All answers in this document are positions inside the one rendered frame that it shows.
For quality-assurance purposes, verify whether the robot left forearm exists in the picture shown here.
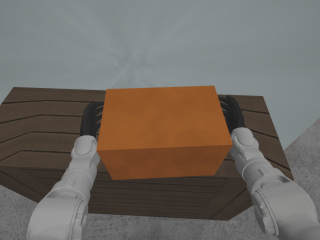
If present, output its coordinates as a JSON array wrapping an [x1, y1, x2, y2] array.
[[26, 135, 101, 240]]

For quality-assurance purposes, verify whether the robot right forearm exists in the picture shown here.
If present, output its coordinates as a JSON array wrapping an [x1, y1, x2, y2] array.
[[229, 127, 318, 221]]

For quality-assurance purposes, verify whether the robot right hand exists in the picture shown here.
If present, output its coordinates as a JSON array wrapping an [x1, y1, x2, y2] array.
[[218, 95, 246, 134]]

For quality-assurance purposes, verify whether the pedestal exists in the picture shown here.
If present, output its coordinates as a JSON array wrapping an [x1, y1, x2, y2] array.
[[0, 87, 294, 221]]

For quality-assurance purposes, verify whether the robot left hand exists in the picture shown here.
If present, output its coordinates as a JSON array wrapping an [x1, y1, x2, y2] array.
[[79, 101, 105, 138]]

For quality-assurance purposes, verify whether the carton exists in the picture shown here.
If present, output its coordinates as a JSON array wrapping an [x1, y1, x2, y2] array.
[[96, 85, 233, 180]]

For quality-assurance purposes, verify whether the robot right upper arm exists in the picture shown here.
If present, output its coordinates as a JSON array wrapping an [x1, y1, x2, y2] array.
[[251, 181, 320, 240]]

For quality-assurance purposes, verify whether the robot left upper arm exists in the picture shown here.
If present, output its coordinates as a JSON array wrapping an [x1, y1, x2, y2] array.
[[27, 197, 89, 240]]

